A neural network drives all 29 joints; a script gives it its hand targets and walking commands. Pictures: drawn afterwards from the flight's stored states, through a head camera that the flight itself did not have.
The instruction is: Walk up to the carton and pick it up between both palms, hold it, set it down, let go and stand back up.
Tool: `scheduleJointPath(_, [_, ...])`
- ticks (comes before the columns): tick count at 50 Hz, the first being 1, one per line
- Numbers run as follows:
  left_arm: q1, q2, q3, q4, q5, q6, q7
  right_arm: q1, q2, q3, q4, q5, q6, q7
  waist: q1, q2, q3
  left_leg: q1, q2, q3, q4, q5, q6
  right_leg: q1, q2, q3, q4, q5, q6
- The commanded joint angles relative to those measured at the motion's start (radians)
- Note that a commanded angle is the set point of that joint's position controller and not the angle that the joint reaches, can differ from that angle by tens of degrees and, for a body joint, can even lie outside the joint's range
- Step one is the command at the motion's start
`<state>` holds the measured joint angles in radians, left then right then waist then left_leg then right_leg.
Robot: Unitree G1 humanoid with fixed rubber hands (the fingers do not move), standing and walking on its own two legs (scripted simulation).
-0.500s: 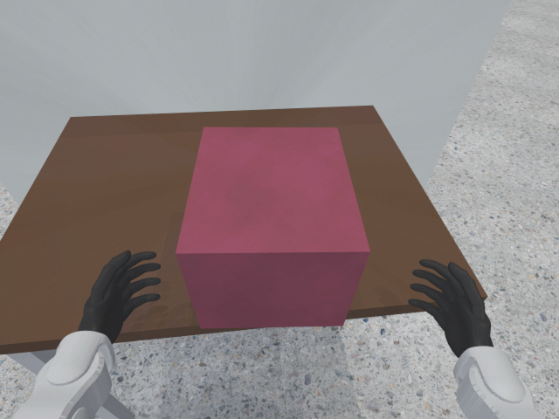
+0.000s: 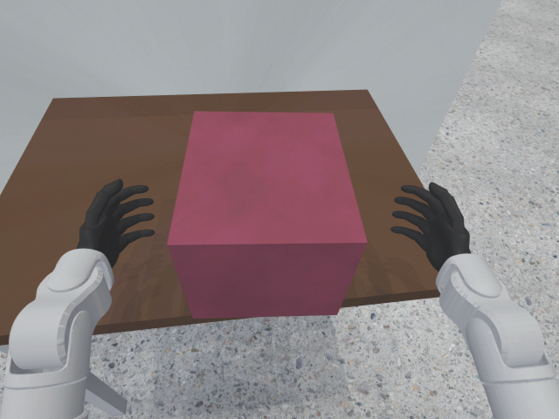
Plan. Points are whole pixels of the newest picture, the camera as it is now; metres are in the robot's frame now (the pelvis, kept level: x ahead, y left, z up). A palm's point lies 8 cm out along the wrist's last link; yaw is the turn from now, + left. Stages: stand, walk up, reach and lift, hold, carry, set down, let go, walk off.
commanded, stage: reach and lift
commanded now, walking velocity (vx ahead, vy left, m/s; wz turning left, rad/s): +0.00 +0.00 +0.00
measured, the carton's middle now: (265, 212) +0.43 +0.05 +0.05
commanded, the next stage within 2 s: none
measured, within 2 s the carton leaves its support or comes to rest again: neither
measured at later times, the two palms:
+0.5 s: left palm (103, 181) +0.37 +0.25 +0.17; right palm (444, 181) +0.39 -0.18 +0.18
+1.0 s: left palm (117, 204) +0.38 +0.25 +0.11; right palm (411, 207) +0.41 -0.17 +0.10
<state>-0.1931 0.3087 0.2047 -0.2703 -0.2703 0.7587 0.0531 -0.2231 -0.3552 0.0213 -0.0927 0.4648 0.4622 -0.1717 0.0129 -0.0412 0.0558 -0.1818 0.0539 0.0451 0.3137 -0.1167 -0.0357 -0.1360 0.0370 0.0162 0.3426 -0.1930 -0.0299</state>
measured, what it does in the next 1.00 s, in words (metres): stands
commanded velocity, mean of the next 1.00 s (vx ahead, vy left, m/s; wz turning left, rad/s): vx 0.00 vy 0.00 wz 0.00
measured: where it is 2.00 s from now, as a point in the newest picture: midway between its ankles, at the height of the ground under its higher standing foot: outside the picture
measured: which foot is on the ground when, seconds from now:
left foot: down 0.00-1.00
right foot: down 0.00-1.00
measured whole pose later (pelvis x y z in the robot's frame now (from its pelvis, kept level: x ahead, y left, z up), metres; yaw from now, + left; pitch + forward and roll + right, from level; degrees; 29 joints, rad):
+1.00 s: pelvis +0.00 +0.01 +0.00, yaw +1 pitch +8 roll -1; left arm -0.58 0.33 0.12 0.34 -0.23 0.53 0.06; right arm -0.61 -0.31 -0.01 0.52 0.36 0.31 -0.10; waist 0.01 -0.02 -0.06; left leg -0.40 0.04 0.00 0.40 -0.14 -0.02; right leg -0.32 0.03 -0.01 0.36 -0.19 -0.01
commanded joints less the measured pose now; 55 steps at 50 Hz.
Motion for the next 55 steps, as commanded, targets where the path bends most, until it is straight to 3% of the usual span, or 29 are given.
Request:
scheduleJointPath(1, [-0.44,0.213,0.09,-0.242,0.018,-0.043,0.01,-0.431,-0.208,-0.124,-0.193,0.0,-0.063,0.005,-0.003,0.052,-0.504,0.24,-0.056,-0.017,0.031,0.296,0.015,0.059,-0.01,0.053,-0.027,0.377,0.058])
scheduleJointPath(6, [-0.527,0.222,0.076,-0.223,-0.005,-0.022,0.008,-0.512,-0.232,-0.114,-0.159,0.02,-0.044,0.011,-0.019,0.047,-0.596,0.268,-0.056,-0.012,0.04,0.33,0.011,0.077,-0.003,0.053,-0.014,0.43,0.06])
scheduleJointPath(8, [-0.612,0.236,0.075,-0.149,-0.007,-0.012,0.015,-0.595,-0.238,-0.143,-0.099,0.015,-0.033,0.02,-0.02,0.077,-0.558,0.225,-0.056,-0.012,0.029,0.254,0.008,0.039,-0.002,0.049,-0.026,0.344,0.048])
scheduleJointPath(9, [-0.615,0.239,0.083,-0.111,0.01,-0.01,0.024,-0.608,-0.228,-0.127,-0.051,0.019,-0.03,0.025,0.005,0.089,-0.568,0.236,-0.058,-0.006,0.024,0.248,0.012,0.04,-0.005,0.052,-0.035,0.314,0.046])
scheduleJointPath(12, [-0.655,0.215,0.043,-0.134,-0.006,-0.001,0.042,-0.681,-0.269,-0.139,-0.073,0.026,-0.037,0.039,-0.009,0.115,-0.67,0.285,-0.047,-0.014,0.043,0.32,-0.007,0.036,0.011,0.037,-0.025,0.357,0.035])
scheduleJointPath(13, [-0.699,0.238,0.052,-0.118,-0.012,0.003,0.041,-0.722,-0.279,-0.146,-0.073,0.029,-0.027,0.044,-0.01,0.077,-0.654,0.252,-0.05,-0.012,0.044,0.309,-0.003,0.034,0.014,0.044,-0.025,0.353,0.041])
scheduleJointPath(14, [-0.738,0.253,0.061,-0.022,0.001,0.005,0.042,-0.738,-0.272,-0.12,0.022,0.027,-0.015,0.049,0.009,0.086,-0.626,0.243,-0.047,-0.014,0.031,0.262,0.002,0.017,0.01,0.038,-0.027,0.31,0.039])
scheduleJointPath(16, [-0.873,0.283,0.053,0.025,-0.003,-0.009,0.051,-0.858,-0.289,-0.16,0.086,0.003,-0.009,0.061,-0.004,0.079,-0.637,0.202,-0.038,-0.022,0.023,0.115,0.008,-0.03,0.007,0.03,-0.036,0.19,0.035])
scheduleJointPath(21, [-0.927,0.253,0.008,0.146,-0.015,-0.024,0.058,-0.937,-0.272,-0.152,0.239,-0.014,-0.021,0.081,-0.007,0.094,-0.667,0.208,-0.036,-0.023,0.03,0.138,0.01,-0.038,0.006,0.013,-0.033,0.219,0.03])
scheduleJointPath(23, [-0.993,0.297,0.012,0.206,-0.022,-0.033,0.059,-1.026,-0.281,-0.136,0.246,-0.019,-0.022,0.08,0.019,0.055,-0.71,0.185,-0.038,-0.021,0.037,0.147,0.02,-0.015,0.002,0.026,-0.027,0.239,0.037])
scheduleJointPath(25, [-1.067,0.303,0.009,0.256,-0.013,-0.045,0.07,-1.076,-0.292,-0.149,0.348,-0.035,-0.02,0.086,0.011,0.071,-0.729,0.198,-0.037,-0.023,0.042,0.138,0.011,-0.047,0.009,0.004,-0.022,0.225,0.039])
scheduleJointPath(26, [-1.03,0.303,0.015,0.2,-0.017,-0.052,0.072,-1.062,-0.295,-0.12,0.264,-0.017,-0.034,0.089,0.04,0.061,-0.82,0.236,-0.031,-0.027,0.052,0.204,0.011,-0.021,0.016,0.003,-0.008,0.285,0.04])
scheduleJointPath(27, [-1.027,0.298,0.012,0.19,-0.016,-0.049,0.069,-1.057,-0.301,-0.114,0.291,-0.004,-0.039,0.089,0.028,0.076,-0.823,0.245,-0.039,-0.023,0.073,0.291,0.007,-0.006,0.014,0.003,0.0,0.364,0.043])
scheduleJointPath(29, [-1.107,0.316,0.007,0.287,-0.011,-0.051,0.058,-1.102,-0.302,-0.14,0.396,-0.024,-0.032,0.087,0.003,0.063,-0.792,0.226,-0.034,-0.03,0.073,0.235,0.005,-0.051,0.016,-0.009,-0.011,0.316,0.043])
scheduleJointPath(31, [-1.108,0.312,-0.028,0.268,-0.018,-0.062,0.059,-1.13,-0.314,-0.138,0.4,-0.021,-0.042,0.089,-0.012,0.085,-0.835,0.24,-0.043,-0.023,0.086,0.264,0.004,-0.056,0.012,-0.008,-0.012,0.342,0.042])
scheduleJointPath(34, [-1.068,0.301,-0.025,0.322,-0.036,-0.079,0.037,-1.11,-0.273,-0.085,0.388,-0.009,-0.055,0.079,0.011,0.044,-0.848,0.223,-0.054,-0.015,0.098,0.327,0.019,0.004,0.004,0.003,0.004,0.45,0.058])
scheduleJointPath(35, [-1.077,0.311,-0.011,0.269,-0.023,-0.09,0.038,-1.104,-0.29,-0.106,0.392,-0.006,-0.064,0.081,-0.006,0.071,-0.86,0.25,-0.055,-0.022,0.108,0.356,0.007,-0.014,0.01,-0.012,0.011,0.461,0.06])
scheduleJointPath(36, [-1.096,0.311,0.01,0.363,-0.005,-0.1,0.033,-1.103,-0.264,-0.103,0.464,-0.017,-0.069,0.076,0.002,0.063,-0.798,0.201,-0.061,-0.017,0.103,0.318,0.009,-0.028,0.005,-0.008,0.003,0.421,0.061])
scheduleJointPath(37, [-1.08,0.306,-0.009,0.326,-0.003,-0.108,0.03,-1.088,-0.273,-0.107,0.441,-0.021,-0.08,0.078,-0.011,0.088,-0.82,0.229,-0.062,-0.017,0.107,0.334,0.001,-0.022,0.005,-0.012,0.004,0.439,0.064])
scheduleJointPath(38, [-1.037,0.304,0.007,0.441,0.011,-0.126,0.019,-1.069,-0.237,-0.091,0.488,-0.027,-0.086,0.079,0.006,0.048,-0.766,0.203,-0.062,-0.018,0.1,0.32,0.017,-0.029,0.002,-0.009,-0.003,0.445,0.065])
scheduleJointPath(39, [-1.022,0.262,-0.018,0.445,0.015,-0.143,0.009,-1.037,-0.234,-0.111,0.52,-0.051,-0.097,0.073,-0.024,0.051,-0.767,0.219,-0.055,-0.026,0.102,0.327,0.01,-0.038,0.009,-0.017,-0.005,0.451,0.066])
scheduleJointPath(40, [-0.981,0.278,-0.028,0.325,0.015,-0.151,0.007,-1.006,-0.25,-0.095,0.401,-0.034,-0.111,0.073,-0.018,0.063,-0.844,0.254,-0.056,-0.015,0.109,0.372,0.004,0.009,0.014,-0.018,0.009,0.51,0.071])
scheduleJointPath(43, [-0.966,0.256,-0.013,0.426,0.027,-0.204,-0.006,-0.951,-0.187,-0.095,0.474,-0.062,-0.144,0.064,-0.022,0.067,-0.761,0.2,-0.07,-0.027,0.114,0.344,0.008,-0.007,0.004,-0.016,0.011,0.487,0.075])
scheduleJointPath(46, [-0.963,0.232,-0.025,0.38,0.042,-0.281,-0.005,-0.938,-0.171,-0.117,0.414,-0.092,-0.199,0.066,-0.015,0.094,-0.789,0.227,-0.063,-0.032,0.116,0.338,0.001,-0.056,0.012,-0.032,0.008,0.386,0.075])
scheduleJointPath(48, [-0.941,0.227,-0.02,0.337,0.031,-0.322,0.003,-0.915,-0.152,-0.103,0.346,-0.098,-0.235,0.066,0.004,0.081,-0.826,0.252,-0.057,-0.035,0.129,0.404,-0.002,-0.063,0.023,-0.034,0.006,0.404,0.075])
scheduleJointPath(49, [-0.954,0.202,-0.028,0.301,0.048,-0.341,0.011,-0.915,-0.162,-0.138,0.32,-0.129,-0.261,0.071,0.004,0.119,-0.891,0.265,-0.059,-0.029,0.14,0.44,-0.01,-0.08,0.026,-0.04,0.012,0.41,0.068])
scheduleJointPath(51, [-0.923,0.201,-0.017,0.348,0.054,-0.364,0.009,-0.904,-0.155,-0.133,0.311,-0.157,-0.289,0.07,0.016,0.099,-0.865,0.251,-0.057,-0.034,0.161,0.482,-0.01,-0.091,0.028,-0.035,0.021,0.437,0.07])
scheduleJointPath(52, [-0.9,0.195,-0.035,0.279,0.053,-0.379,0.012,-0.874,-0.16,-0.135,0.293,-0.154,-0.3,0.068,0.007,0.136,-0.885,0.294,-0.054,-0.04,0.168,0.506,-0.022,-0.102,0.029,-0.039,0.016,0.419,0.073])
scheduleJointPath(55, [-0.875,0.186,-0.028,0.286,0.042,-0.433,0.014,-0.833,-0.132,-0.134,0.281,-0.189,-0.342,0.066,0.013,0.091,-0.971,0.272,-0.048,-0.038,0.187,0.554,-0.016,-0.069,0.029,-0.036,0.034,0.49,0.071])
